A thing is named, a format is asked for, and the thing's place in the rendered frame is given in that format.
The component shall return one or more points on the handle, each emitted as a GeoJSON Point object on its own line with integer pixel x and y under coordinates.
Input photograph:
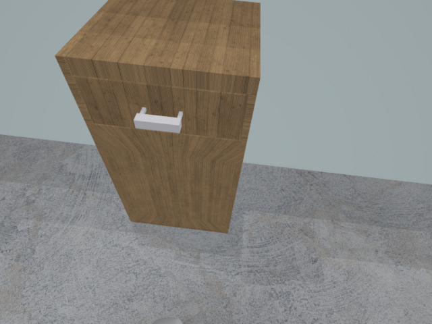
{"type": "Point", "coordinates": [157, 122]}

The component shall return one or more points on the drawer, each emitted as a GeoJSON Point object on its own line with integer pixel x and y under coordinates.
{"type": "Point", "coordinates": [205, 112]}

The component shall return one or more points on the cabinet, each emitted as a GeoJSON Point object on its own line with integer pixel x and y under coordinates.
{"type": "Point", "coordinates": [166, 178]}

